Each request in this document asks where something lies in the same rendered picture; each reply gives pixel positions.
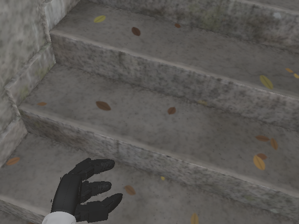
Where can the robot left forearm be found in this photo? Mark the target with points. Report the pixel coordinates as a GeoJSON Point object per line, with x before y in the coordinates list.
{"type": "Point", "coordinates": [59, 217]}

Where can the left robot hand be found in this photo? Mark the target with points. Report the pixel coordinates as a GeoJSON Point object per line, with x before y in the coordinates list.
{"type": "Point", "coordinates": [71, 192]}

